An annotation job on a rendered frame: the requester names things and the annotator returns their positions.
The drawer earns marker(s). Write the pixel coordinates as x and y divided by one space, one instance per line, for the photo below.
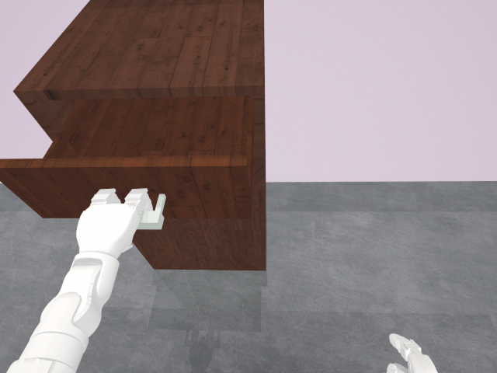
197 151

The handle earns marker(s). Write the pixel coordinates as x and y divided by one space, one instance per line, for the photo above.
152 219

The robot right hand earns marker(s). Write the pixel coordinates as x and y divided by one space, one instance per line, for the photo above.
411 352

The robot left hand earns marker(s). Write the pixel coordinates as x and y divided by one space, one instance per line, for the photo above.
107 225

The left robot forearm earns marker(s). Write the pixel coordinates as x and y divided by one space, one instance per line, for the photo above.
67 322

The cabinet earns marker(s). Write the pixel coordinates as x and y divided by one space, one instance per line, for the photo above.
123 49

